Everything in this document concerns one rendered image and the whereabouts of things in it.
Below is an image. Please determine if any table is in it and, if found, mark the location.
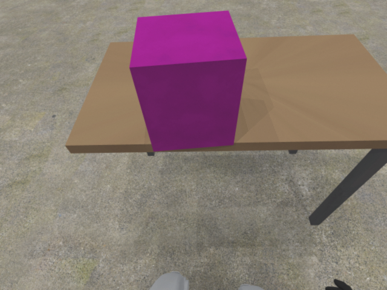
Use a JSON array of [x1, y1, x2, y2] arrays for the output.
[[65, 34, 387, 225]]

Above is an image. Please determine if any robot left thigh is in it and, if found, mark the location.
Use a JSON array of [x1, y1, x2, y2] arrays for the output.
[[150, 273, 189, 290]]

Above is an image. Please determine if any carton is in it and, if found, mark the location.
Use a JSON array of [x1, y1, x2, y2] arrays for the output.
[[129, 10, 247, 152]]

